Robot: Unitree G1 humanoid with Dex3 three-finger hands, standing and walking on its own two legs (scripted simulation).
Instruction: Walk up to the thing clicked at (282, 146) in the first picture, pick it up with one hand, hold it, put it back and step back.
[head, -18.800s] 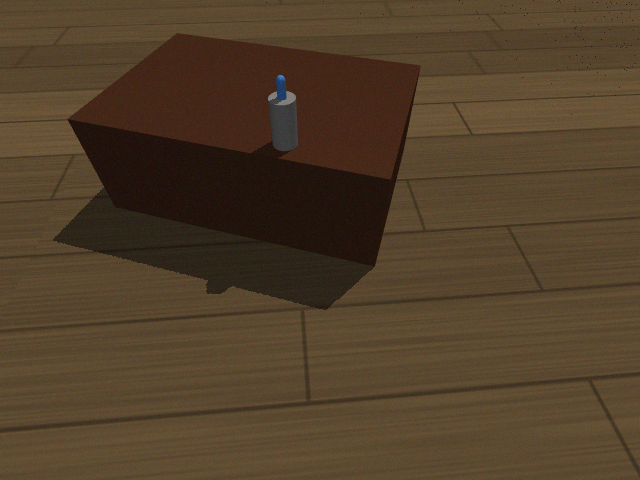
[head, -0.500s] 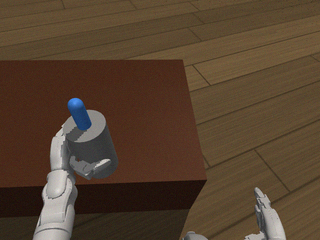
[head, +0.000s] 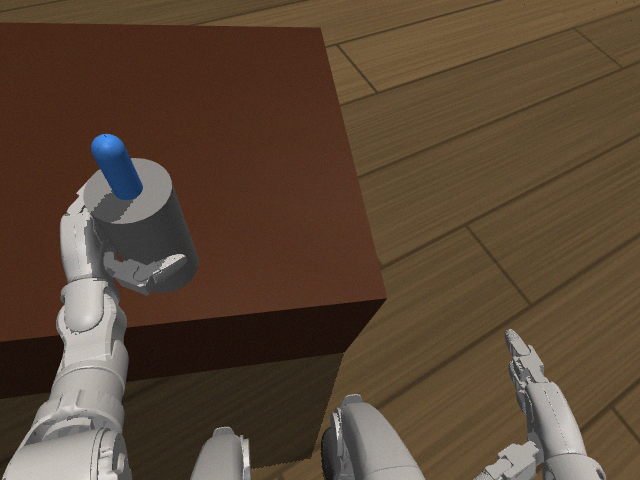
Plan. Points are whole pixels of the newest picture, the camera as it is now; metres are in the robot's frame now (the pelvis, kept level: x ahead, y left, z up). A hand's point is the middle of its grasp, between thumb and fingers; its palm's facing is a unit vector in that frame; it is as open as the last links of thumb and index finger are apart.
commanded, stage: crouch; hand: left
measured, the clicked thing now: (142, 215) +0.43 +0.16 +0.04
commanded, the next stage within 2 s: lower in 0.56 s
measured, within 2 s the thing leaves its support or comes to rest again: rests again in 1.52 s
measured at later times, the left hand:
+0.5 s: hand (151, 230) +0.46 +0.17 -0.04, palm faces +0.12 -0.99 -0.01, open 11.8 cm
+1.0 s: hand (160, 241) +0.47 +0.17 -0.10, palm faces +0.13 -0.99 -0.02, open 11.8 cm
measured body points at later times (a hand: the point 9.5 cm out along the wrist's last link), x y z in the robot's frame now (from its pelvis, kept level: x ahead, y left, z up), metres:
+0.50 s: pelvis -0.01 +0.00 -0.04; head +0.13 +0.04 +0.39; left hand +0.45 +0.22 -0.04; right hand +0.15 -0.26 -0.01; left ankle +0.01 +0.11 -0.65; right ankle +0.06 -0.13 -0.65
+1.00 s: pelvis -0.02 +0.00 -0.06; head +0.15 +0.05 +0.35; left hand +0.46 +0.22 -0.09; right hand +0.15 -0.27 -0.01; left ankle +0.01 +0.11 -0.65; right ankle +0.06 -0.13 -0.65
